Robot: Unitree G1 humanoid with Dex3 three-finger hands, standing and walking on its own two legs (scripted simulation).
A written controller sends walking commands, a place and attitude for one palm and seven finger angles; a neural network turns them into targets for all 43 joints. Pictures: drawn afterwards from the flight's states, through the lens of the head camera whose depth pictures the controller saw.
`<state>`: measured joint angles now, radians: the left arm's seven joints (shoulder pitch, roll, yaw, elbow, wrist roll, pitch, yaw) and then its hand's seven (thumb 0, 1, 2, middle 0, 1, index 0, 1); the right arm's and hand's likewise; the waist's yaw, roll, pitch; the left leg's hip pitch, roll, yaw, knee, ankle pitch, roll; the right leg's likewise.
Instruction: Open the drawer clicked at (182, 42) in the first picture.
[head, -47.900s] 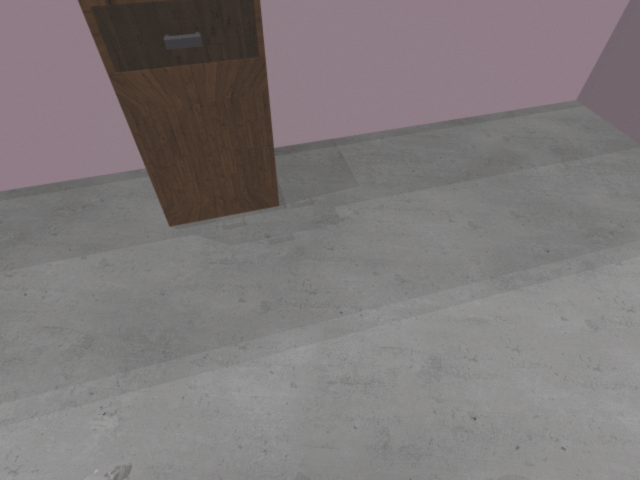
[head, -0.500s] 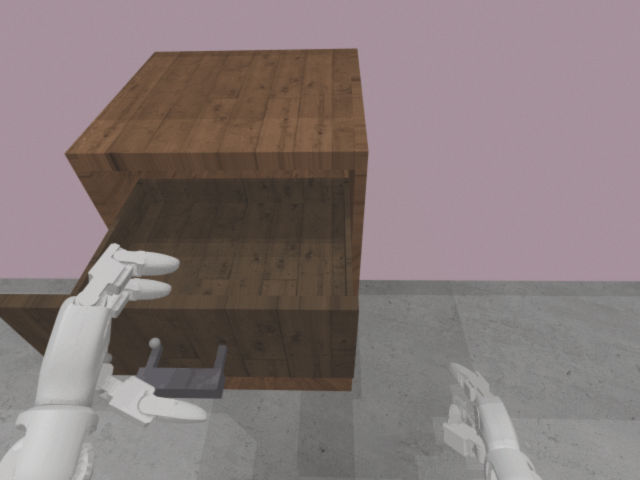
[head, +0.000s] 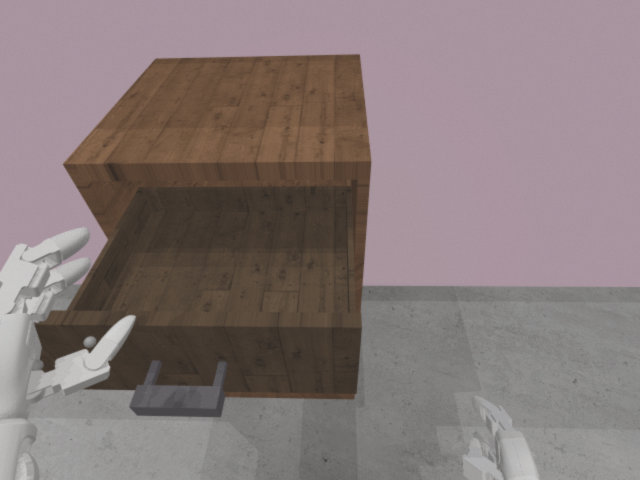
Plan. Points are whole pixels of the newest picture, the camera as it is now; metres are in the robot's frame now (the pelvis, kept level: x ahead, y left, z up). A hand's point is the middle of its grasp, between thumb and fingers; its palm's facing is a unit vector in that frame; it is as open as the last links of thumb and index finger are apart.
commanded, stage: draw the hand back to the body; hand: left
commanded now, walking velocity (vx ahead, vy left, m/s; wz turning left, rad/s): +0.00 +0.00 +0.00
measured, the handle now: (183, 384) +0.23 +0.21 +0.00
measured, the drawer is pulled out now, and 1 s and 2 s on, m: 0.27 0.27 0.27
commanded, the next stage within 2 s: step back with the hand held close in 0.34 s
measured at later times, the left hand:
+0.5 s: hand (83, 348) +0.18 +0.23 +0.18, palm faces +0.42 -0.81 -0.41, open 7.5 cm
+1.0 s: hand (34, 394) +0.14 +0.25 +0.18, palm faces +0.36 -0.80 -0.48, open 7.4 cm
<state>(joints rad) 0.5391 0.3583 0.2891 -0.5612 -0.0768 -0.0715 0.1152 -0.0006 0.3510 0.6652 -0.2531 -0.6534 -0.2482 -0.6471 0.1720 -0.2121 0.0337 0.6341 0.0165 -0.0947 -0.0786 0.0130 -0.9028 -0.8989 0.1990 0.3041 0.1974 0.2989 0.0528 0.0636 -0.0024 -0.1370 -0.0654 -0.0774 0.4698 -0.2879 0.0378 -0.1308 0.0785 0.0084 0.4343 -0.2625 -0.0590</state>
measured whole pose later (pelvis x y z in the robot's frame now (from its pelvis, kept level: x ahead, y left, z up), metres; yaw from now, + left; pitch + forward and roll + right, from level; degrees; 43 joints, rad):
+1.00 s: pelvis -0.05 +0.01 -0.01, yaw +1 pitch +3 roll -1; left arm 0.63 0.43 0.40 -0.65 -0.06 -0.16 0.13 0.01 0.89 0.90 -0.21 -0.30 -0.21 -0.30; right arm 0.16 -0.21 0.00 0.56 0.02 -0.02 -0.07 0.01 -0.90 -0.90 0.20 0.30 0.20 0.30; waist 0.00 0.00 -0.03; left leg -0.36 -0.08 -0.07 0.54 -0.23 0.05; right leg -0.34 0.06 -0.01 0.50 -0.20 -0.04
